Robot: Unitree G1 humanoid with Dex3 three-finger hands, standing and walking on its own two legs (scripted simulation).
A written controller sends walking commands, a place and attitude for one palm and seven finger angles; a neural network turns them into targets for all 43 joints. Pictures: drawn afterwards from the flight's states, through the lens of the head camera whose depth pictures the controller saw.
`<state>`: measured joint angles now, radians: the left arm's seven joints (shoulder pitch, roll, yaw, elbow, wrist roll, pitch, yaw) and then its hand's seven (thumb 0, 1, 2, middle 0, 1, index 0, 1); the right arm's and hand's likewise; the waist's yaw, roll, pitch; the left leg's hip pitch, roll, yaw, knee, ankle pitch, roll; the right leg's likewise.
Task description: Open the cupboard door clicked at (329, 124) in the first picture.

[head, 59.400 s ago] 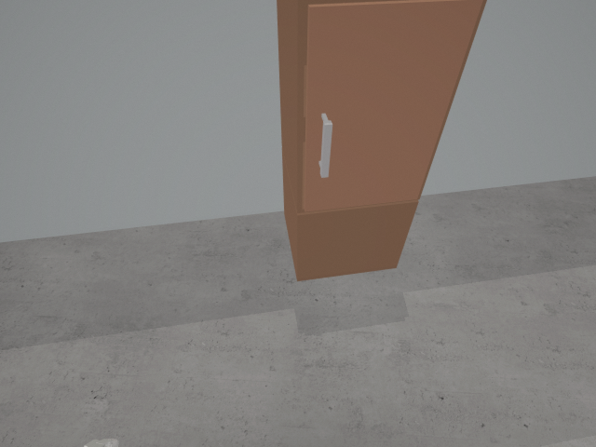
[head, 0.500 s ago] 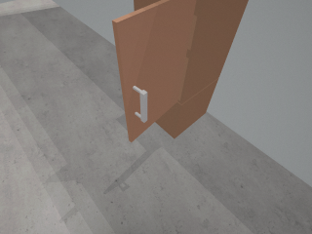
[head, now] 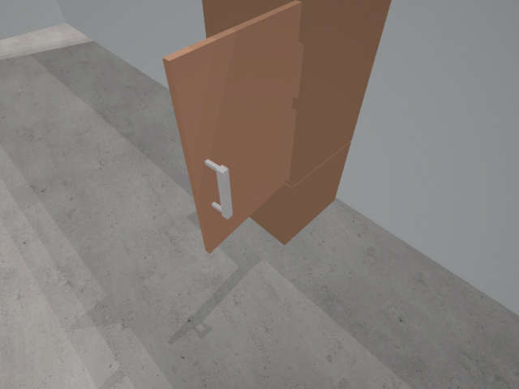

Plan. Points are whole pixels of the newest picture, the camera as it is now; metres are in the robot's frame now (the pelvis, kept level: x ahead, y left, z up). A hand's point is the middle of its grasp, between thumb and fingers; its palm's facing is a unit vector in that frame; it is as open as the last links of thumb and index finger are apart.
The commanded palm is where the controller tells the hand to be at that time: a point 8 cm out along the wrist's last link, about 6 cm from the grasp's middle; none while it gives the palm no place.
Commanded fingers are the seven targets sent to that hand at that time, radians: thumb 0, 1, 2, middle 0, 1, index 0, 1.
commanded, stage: let the arm hang, fingers relaxed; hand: left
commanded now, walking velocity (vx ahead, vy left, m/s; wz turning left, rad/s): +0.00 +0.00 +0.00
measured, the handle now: (219, 190) +0.56 +0.13 -0.08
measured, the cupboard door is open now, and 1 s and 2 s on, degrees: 96 96 96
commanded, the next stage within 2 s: look to check the result in 0.04 s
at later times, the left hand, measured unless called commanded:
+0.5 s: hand out of the picture +0.00 +0.15 -0.17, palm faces +0.05 -0.98 -0.19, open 7.3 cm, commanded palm none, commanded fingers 0.00 0.90 0.90 -0.20 -0.30 -0.20 -0.30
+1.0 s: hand out of the picture +0.04 +0.16 -0.17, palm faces +0.04 -0.98 -0.21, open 7.3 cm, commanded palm none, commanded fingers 0.00 0.90 0.90 -0.20 -0.30 -0.20 -0.30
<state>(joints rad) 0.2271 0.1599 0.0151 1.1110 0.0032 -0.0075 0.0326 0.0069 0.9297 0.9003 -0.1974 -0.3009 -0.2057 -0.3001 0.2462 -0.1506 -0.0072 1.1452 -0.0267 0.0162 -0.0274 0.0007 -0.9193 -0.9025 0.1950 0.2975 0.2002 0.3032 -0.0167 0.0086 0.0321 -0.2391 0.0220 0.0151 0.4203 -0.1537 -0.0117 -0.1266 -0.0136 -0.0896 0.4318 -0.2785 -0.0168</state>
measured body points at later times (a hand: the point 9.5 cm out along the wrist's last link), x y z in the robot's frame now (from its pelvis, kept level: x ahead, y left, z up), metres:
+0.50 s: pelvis +0.02 -0.01 +0.00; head +0.04 -0.02 +0.45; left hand -0.01 +0.21 -0.16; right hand +0.02 -0.24 -0.16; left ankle +0.05 +0.13 -0.74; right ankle -0.03 -0.10 -0.74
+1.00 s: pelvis +0.03 -0.02 +0.00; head +0.05 -0.02 +0.45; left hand +0.03 +0.21 -0.16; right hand +0.04 -0.24 -0.16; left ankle +0.05 +0.13 -0.74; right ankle -0.03 -0.10 -0.74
